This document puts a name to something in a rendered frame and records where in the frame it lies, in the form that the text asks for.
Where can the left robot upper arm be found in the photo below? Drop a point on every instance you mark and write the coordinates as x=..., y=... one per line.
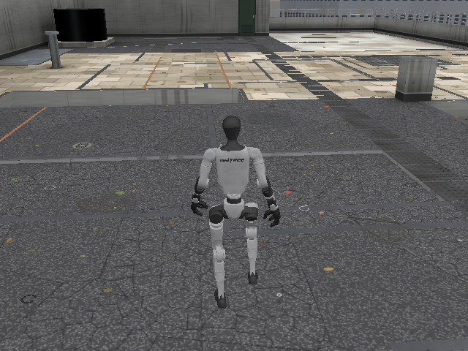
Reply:
x=205, y=167

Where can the robot left hand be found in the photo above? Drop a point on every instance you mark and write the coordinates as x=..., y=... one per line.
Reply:
x=201, y=204

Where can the humanoid robot head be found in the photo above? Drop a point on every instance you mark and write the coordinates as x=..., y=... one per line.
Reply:
x=231, y=126

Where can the left robot forearm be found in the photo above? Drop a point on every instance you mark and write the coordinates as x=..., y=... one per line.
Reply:
x=197, y=193

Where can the right robot forearm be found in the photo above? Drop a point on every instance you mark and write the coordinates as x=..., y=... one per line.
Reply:
x=269, y=197

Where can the right robot upper arm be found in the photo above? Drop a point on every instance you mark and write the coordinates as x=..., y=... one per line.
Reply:
x=259, y=166

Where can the robot right hand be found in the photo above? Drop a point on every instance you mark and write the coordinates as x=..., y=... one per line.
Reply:
x=276, y=216

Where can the right robot foot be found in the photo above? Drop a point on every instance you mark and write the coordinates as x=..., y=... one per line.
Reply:
x=252, y=278

